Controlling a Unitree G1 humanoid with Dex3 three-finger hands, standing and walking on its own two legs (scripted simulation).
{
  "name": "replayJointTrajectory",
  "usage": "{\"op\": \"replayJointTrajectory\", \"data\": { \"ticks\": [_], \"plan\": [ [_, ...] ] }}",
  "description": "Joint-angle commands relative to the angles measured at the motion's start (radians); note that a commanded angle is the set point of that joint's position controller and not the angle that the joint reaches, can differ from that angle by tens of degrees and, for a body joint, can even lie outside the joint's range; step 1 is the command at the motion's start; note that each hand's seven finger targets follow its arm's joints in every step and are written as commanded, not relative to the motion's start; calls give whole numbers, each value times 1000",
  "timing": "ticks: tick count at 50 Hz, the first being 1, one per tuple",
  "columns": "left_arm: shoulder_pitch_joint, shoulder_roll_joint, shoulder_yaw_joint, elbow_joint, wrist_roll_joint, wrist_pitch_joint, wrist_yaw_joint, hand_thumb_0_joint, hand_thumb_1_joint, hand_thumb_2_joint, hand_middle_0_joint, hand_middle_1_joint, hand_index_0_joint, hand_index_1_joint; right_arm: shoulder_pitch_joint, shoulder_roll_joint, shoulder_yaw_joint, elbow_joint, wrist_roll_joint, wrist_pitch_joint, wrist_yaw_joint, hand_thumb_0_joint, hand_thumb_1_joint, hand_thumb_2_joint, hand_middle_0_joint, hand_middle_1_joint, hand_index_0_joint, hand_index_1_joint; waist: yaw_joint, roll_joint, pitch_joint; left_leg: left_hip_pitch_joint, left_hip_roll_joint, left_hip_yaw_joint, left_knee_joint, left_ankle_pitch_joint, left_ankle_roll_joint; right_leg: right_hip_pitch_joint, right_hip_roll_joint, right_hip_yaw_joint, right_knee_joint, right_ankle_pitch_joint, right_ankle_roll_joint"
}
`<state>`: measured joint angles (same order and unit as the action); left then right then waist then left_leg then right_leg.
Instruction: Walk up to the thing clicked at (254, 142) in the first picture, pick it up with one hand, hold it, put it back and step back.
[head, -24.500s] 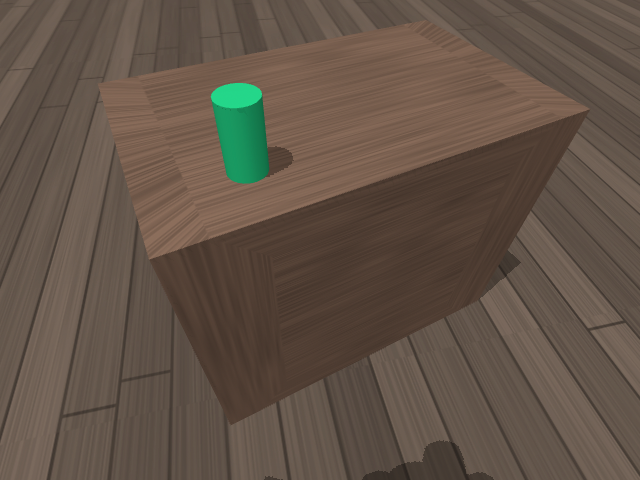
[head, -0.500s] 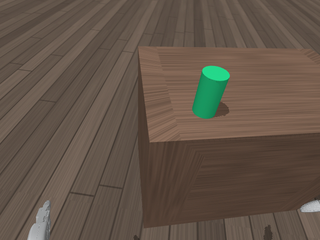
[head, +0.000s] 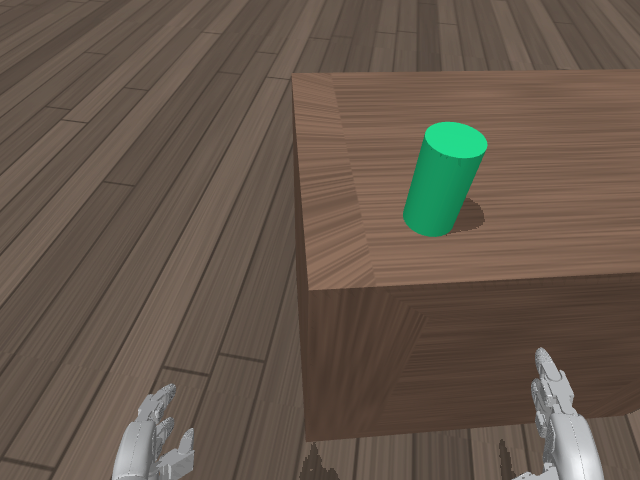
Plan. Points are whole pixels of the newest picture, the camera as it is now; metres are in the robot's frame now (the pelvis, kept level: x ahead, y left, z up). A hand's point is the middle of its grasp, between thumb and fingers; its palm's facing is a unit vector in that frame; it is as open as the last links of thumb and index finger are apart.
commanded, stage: home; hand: right
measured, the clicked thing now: (440, 182) +0.49 -0.17 +0.11
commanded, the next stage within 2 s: none
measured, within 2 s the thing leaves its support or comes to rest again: neither
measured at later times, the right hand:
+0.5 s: hand (458, 433) +0.20 -0.18 -0.09, palm faces +0.09 +0.96 -0.25, open 17.5 cm
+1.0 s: hand out of the picture +0.08 -0.27 -0.14, palm faces -0.05 +0.91 -0.41, open 17.6 cm
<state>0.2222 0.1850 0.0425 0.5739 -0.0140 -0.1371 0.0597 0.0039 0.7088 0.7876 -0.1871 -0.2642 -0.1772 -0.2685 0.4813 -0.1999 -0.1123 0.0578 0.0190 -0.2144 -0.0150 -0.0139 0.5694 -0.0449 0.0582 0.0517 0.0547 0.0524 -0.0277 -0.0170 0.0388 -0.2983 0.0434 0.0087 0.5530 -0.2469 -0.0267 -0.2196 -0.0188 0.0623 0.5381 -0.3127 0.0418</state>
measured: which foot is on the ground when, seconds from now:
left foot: down 0.00-1.00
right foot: down 0.00-1.00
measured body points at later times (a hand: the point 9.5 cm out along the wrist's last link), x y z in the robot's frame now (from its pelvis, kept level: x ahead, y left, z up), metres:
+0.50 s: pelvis +0.02 +0.00 -0.01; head +0.04 +0.00 +0.44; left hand +0.15 +0.24 -0.11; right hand +0.20 -0.23 -0.07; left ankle +0.03 +0.14 -0.73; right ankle -0.01 -0.15 -0.73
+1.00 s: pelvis +0.00 +0.00 +0.00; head -0.01 +0.01 +0.45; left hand +0.08 +0.31 -0.12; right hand +0.08 -0.32 -0.11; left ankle +0.03 +0.14 -0.73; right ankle -0.01 -0.15 -0.73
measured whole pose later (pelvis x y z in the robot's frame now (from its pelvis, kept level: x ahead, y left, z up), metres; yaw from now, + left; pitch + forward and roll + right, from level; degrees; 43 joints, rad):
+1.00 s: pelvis +0.00 +0.00 +0.00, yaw +1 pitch -3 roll -1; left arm 0.22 0.39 0.02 0.90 0.03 0.02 0.00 0.01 0.91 0.90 -0.21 -0.29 -0.20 -0.30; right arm 0.25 -0.38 0.00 0.91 -0.03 -0.02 0.00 -0.01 0.57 -0.04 0.06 0.05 0.05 0.05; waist -0.01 -0.02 0.02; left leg -0.29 0.04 -0.02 0.60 -0.27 -0.03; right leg -0.19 -0.02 0.03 0.58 -0.34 0.03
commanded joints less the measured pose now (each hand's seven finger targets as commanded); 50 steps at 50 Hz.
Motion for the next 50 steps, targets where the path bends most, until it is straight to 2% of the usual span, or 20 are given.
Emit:
{"op": "replayJointTrajectory", "data": {
  "ticks": [1,2,3,4,5,9,15,18,19,21,26,28,31,32,33,34,36,40,44,50],
  "plan": [
    [-26,72,15,-104,10,-52,9,0,897,901,-201,-298,-200,-299,-72,-133,-31,-70,-6,-36,-11,0,546,-57,53,54,53,54,28,-17,-133,91,-21,59,-74,160,13,-47,40,-95,-72,187,-42],
    [-24,115,41,-115,12,-51,12,0,897,901,-201,-297,-200,-299,-34,-133,-33,23,-8,-21,-11,0,560,-49,52,51,52,51,32,-3,-134,93,-22,60,-68,184,11,-43,39,-96,-66,208,-40],
    [-5,89,28,-82,10,-40,8,0,897,901,-201,-298,-200,-299,-75,-150,-32,0,-8,-17,-12,0,548,-55,53,53,53,53,25,-30,-140,95,-19,57,-69,195,12,-41,42,-98,-63,219,-39],
    [-64,148,11,-60,31,-37,8,0,897,901,-201,-297,-200,-298,-84,-167,-105,-10,-10,-25,-45,0,555,-52,53,52,53,52,-5,-5,-137,115,-30,56,-65,169,17,-57,44,-88,-46,193,-40],
    [-56,139,4,-41,26,-39,10,0,897,901,-201,-297,-200,-298,-69,-104,-30,119,-17,-7,-41,0,538,-61,54,55,54,55,30,27,-79,76,-35,59,-60,146,16,-80,39,-87,-49,166,-43],
    [-65,126,-3,-38,28,-27,5,0,897,901,-201,-299,-200,-300,-201,-77,23,198,-23,4,-50,0,546,-56,53,53,53,53,42,-13,-95,39,-31,49,-33,144,19,-113,42,-91,-24,154,-41],
    [-47,141,4,-45,27,-11,10,0,897,902,-201,-299,-200,-300,-305,-91,35,175,-21,19,-75,0,562,-46,51,50,51,50,34,-22,-271,87,-38,50,21,269,25,-37,23,-79,22,309,-27],
    [-53,141,6,-53,24,-2,9,0,897,901,-201,-299,-200,-300,-252,-93,32,212,-21,44,-89,0,587,-32,49,46,49,46,18,24,-267,113,-41,52,9,256,21,-58,24,-83,17,290,-31],
    [-53,141,4,-46,22,2,8,0,897,901,-201,-299,-200,-299,-215,-63,61,262,-19,55,-87,0,564,-45,51,50,51,50,20,41,-214,96,-44,57,5,231,20,-81,22,-82,11,271,-30],
    [-65,143,3,-56,17,9,5,0,897,901,-201,-299,-200,-299,-211,-56,69,271,-17,64,-90,0,570,-42,50,49,50,49,14,55,-162,67,-47,61,-6,170,19,-111,22,-85,-3,205,-33],
    [-65,146,10,-64,11,21,-6,0,897,902,-201,-299,-200,-300,-175,-42,77,292,-15,82,-89,0,567,-43,50,49,50,49,8,63,-130,51,-49,63,-4,166,18,-133,22,-93,-7,206,-33],
    [-68,144,10,-74,10,31,-10,0,897,901,-201,-299,-200,-299,-222,-96,36,222,-17,74,-96,0,582,-35,49,47,49,47,1,18,-149,63,-44,54,4,189,20,-118,23,-99,2,226,-30],
    [-67,147,10,-80,8,36,-7,0,897,902,-201,-299,-200,-300,-271,-113,30,192,-16,78,-98,0,586,-32,48,46,48,46,18,13,-162,59,-44,46,3,169,19,-110,22,-101,2,196,-33],
    [4,329,54,54,70,68,-22,0,897,901,-201,-298,-200,-299,-207,-348,1,444,-90,106,-65,0,560,-48,51,51,51,51,29,30,-177,98,58,-60,52,361,63,-77,-57,-11,51,318,-63],
    [36,334,58,70,72,83,-25,0,897,901,-201,-297,-200,-298,-196,-343,-3,468,-88,121,-49,0,567,-44,51,50,51,50,42,11,-243,124,66,-68,82,428,90,-34,-60,-16,71,366,-70],
    [33,321,50,79,67,87,-29,0,897,901,-201,-297,-200,-298,-203,-316,7,477,-84,126,-40,0,581,-36,50,47,49,47,44,-1,-240,113,64,-68,89,448,97,-22,-61,-14,74,381,-74],
    [9,308,41,86,51,91,-36,0,897,901,-201,-298,-200,-299,-214,-276,30,510,-64,125,-24,0,599,-25,47,44,47,44,43,-4,-225,90,52,-57,73,401,86,-10,-64,-7,65,362,-76],
    [-28,321,24,134,45,100,-47,0,897,901,-201,-297,-200,-298,-278,-286,54,608,-51,137,-5,0,598,-26,48,45,48,45,37,1,-111,55,42,-55,48,264,78,-60,-69,13,-2,255,-83],
    [-61,339,15,183,47,114,-52,0,897,901,-201,-296,-200,-297,-311,-328,59,695,-50,152,1,0,586,-34,49,47,49,47,34,3,-13,37,50,-86,-34,118,74,-106,-61,30,-76,42,-90],
    [-63,383,8,275,38,120,-57,0,897,901,-201,-297,-200,-298,-314,-369,70,815,-45,163,5,0,571,-42,51,49,51,49,27,22,-30,95,60,-105,-103,67,69,-53,-65,46,-134,23,-87]
  ]
}}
